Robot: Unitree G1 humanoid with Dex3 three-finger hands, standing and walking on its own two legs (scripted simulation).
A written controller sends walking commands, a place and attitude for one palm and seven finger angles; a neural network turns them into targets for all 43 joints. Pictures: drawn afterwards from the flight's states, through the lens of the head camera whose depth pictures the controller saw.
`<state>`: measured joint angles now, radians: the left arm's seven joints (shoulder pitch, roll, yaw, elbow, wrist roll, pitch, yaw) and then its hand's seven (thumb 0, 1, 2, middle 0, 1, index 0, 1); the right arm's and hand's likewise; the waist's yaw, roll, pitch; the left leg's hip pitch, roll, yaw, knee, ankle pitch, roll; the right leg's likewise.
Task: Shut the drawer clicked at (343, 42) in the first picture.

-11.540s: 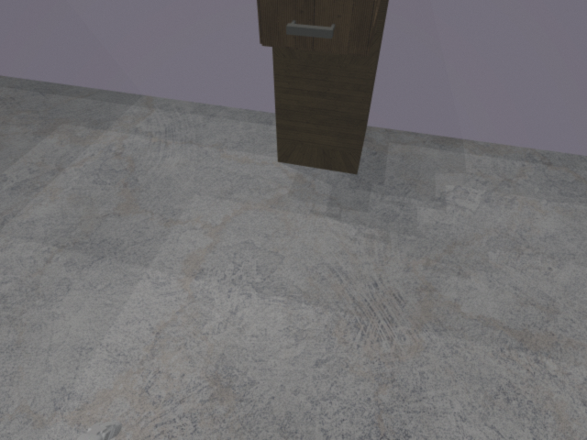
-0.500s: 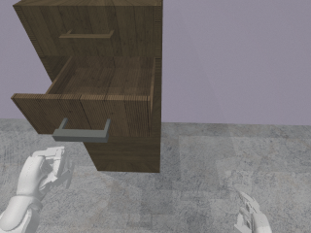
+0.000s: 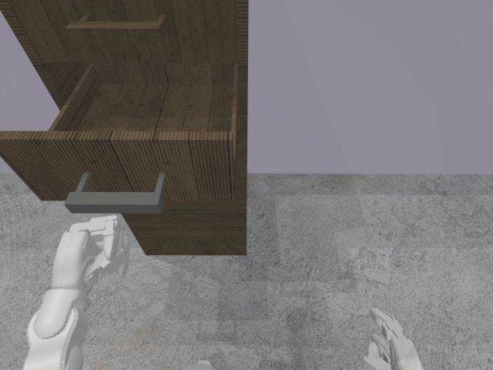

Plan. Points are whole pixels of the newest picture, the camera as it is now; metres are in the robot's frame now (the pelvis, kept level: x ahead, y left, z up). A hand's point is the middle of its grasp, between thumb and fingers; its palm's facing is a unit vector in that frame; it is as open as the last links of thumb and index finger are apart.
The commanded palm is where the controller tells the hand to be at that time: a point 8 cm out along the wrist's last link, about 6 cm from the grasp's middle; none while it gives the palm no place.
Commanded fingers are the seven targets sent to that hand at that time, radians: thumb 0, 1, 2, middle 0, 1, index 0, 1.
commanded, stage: bring the fist close to the handle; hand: left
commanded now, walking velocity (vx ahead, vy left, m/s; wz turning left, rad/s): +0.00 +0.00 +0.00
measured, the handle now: (119, 190) +0.39 +0.24 +0.07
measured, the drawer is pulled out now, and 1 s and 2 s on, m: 0.22 0.22 0.09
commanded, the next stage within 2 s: push the drawer shut in 0.40 s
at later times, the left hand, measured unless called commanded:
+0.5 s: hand (133, 253) +0.27 +0.19 +0.06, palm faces +0.06 -1.00 -0.06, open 3.3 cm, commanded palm +0.25 +0.25 +0.07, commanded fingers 0.00 0.90 0.90 -1.40 -1.60 -1.40 -1.60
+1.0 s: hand (129, 233) +0.31 +0.20 +0.06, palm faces +0.05 -1.00 -0.05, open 2.7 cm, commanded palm +0.31 +0.25 +0.07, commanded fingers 0.00 0.90 0.90 -1.40 -1.60 -1.40 -1.60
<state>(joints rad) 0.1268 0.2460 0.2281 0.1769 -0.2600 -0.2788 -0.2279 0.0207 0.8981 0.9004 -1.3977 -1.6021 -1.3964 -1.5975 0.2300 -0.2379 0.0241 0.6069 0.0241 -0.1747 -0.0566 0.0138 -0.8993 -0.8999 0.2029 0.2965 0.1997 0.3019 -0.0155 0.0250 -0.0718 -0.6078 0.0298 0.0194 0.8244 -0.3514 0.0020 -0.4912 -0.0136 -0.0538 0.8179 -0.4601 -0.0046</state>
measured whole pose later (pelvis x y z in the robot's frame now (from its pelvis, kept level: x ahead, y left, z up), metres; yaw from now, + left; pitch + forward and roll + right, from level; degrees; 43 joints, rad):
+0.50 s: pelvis +0.00 -0.02 +0.00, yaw +0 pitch +8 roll +0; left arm 0.13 0.25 0.23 0.20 -0.27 -0.32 -0.22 0.02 0.90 0.90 -1.40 -1.60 -1.40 -1.60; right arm 0.24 -0.25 0.01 0.59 0.03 -0.13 -0.06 0.01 -0.90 -0.90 0.20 0.30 0.20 0.30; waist -0.02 0.04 -0.09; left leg -0.63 0.04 0.01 0.84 -0.36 -0.02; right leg -0.53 0.00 -0.06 0.86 -0.48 -0.03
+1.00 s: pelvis -0.01 -0.02 -0.01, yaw +1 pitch +9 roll -1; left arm -0.12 0.30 0.28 0.46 -0.28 -0.34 -0.30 -0.06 0.77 0.92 -1.40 -1.60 -1.40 -1.60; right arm 0.25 -0.27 0.01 0.64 0.04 -0.09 -0.08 0.01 -0.90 -0.90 0.20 0.30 0.20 0.30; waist -0.01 0.04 -0.07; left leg -0.66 0.04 -0.01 0.85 -0.35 -0.02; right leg -0.54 0.00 -0.08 0.86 -0.47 -0.03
